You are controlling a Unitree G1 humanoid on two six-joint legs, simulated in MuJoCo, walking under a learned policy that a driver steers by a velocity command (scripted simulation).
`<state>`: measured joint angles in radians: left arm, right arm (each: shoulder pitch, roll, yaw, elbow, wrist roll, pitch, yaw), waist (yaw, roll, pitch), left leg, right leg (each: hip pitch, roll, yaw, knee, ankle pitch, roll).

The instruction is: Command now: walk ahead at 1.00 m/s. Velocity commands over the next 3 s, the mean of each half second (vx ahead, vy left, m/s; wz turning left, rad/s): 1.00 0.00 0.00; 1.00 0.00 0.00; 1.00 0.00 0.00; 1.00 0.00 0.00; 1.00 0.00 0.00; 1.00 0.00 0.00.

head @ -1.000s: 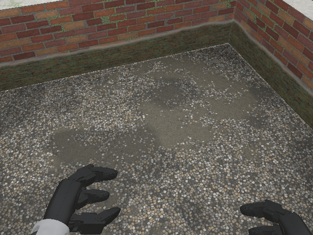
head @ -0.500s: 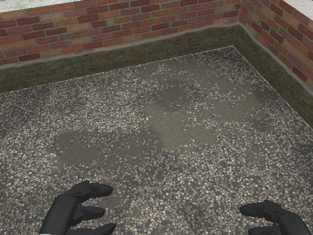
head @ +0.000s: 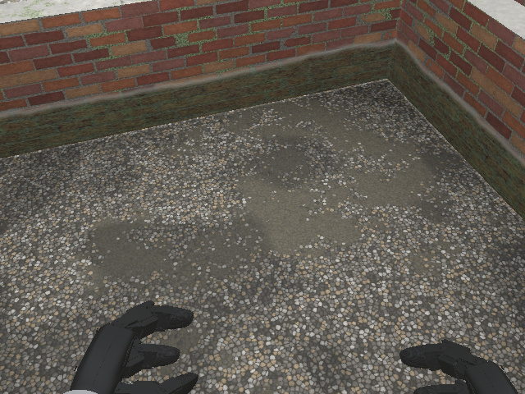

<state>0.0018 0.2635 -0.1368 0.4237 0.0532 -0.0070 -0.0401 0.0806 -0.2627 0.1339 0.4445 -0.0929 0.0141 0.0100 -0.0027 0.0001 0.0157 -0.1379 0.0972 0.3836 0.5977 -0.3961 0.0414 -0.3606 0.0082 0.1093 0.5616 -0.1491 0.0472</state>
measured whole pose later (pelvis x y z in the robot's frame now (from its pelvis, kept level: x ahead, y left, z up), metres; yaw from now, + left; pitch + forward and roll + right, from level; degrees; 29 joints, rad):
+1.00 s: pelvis +0.00 -0.01 +0.00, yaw +0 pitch -3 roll +1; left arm -0.01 0.25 -0.14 0.44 0.06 -0.01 -0.04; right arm 0.09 -0.25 0.13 0.43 -0.09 0.02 0.01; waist -0.01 0.00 0.01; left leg -0.14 0.10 0.37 0.59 -0.39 0.03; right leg -0.36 0.01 0.09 0.55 -0.14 0.04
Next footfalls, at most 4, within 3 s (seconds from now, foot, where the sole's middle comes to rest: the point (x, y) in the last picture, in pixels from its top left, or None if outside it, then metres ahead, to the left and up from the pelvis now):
none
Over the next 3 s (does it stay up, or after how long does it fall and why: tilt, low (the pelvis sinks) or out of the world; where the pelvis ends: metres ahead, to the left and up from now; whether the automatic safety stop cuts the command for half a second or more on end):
stays up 0.01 -0.02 0.00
